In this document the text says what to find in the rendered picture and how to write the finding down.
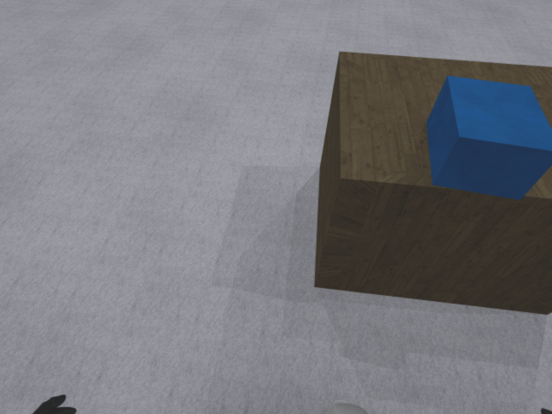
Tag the robot left hand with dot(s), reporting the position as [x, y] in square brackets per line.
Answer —
[49, 407]

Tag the carton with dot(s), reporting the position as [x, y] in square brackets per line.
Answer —
[488, 137]

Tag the pedestal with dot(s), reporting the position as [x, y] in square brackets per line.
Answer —
[383, 228]

